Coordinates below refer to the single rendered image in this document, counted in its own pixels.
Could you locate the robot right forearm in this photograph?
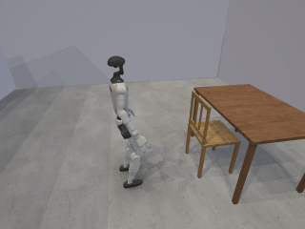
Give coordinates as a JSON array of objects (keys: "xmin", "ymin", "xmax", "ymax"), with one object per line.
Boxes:
[{"xmin": 119, "ymin": 111, "xmax": 140, "ymax": 139}]

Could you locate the robot right upper arm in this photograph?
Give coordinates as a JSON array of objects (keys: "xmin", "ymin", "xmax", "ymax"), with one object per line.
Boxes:
[{"xmin": 115, "ymin": 84, "xmax": 127, "ymax": 118}]

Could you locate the robot left hand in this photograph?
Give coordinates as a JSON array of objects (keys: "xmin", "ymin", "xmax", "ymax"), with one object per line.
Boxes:
[{"xmin": 127, "ymin": 107, "xmax": 135, "ymax": 118}]

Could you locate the chair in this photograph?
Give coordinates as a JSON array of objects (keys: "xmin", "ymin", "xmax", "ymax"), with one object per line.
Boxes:
[{"xmin": 185, "ymin": 91, "xmax": 241, "ymax": 178}]

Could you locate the robot right foot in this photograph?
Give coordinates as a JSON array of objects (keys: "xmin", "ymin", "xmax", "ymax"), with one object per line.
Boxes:
[{"xmin": 123, "ymin": 179, "xmax": 143, "ymax": 189}]

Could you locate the table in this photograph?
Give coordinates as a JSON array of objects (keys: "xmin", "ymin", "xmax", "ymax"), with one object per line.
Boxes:
[{"xmin": 191, "ymin": 84, "xmax": 305, "ymax": 205}]

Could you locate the robot right hand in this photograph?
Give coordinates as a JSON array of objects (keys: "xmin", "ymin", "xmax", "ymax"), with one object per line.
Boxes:
[{"xmin": 135, "ymin": 135, "xmax": 151, "ymax": 154}]

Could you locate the robot left thigh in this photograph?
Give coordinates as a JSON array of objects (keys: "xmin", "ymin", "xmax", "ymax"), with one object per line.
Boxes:
[{"xmin": 126, "ymin": 141, "xmax": 132, "ymax": 149}]

